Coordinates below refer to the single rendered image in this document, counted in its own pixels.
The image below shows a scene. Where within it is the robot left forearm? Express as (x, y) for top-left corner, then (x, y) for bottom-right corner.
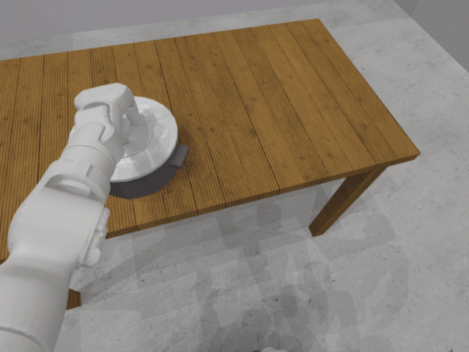
(7, 98), (125, 253)

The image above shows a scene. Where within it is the knob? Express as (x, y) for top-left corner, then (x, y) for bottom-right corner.
(122, 117), (133, 136)

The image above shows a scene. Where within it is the pot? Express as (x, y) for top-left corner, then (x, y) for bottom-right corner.
(68, 137), (190, 199)

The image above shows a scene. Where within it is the robot left upper arm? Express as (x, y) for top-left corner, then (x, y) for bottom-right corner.
(0, 186), (110, 352)

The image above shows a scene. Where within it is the robot left hand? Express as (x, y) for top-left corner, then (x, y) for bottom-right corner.
(74, 83), (141, 145)

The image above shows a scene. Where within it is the table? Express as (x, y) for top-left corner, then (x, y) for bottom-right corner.
(0, 18), (421, 310)

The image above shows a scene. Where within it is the lid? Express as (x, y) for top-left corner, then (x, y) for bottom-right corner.
(69, 96), (178, 183)

